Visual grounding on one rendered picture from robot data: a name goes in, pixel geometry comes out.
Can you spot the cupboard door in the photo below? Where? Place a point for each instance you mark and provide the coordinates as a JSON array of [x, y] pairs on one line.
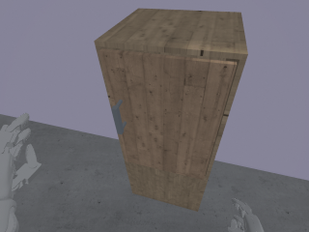
[[172, 106]]

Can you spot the handle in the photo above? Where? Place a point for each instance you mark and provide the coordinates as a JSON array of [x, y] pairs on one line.
[[117, 118]]

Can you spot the left robot hand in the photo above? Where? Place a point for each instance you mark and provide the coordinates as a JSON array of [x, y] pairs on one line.
[[12, 138]]

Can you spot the right robot hand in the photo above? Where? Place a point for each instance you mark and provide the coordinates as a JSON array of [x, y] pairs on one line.
[[249, 223]]

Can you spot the robot left forearm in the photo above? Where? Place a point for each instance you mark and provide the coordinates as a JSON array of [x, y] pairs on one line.
[[8, 220]]

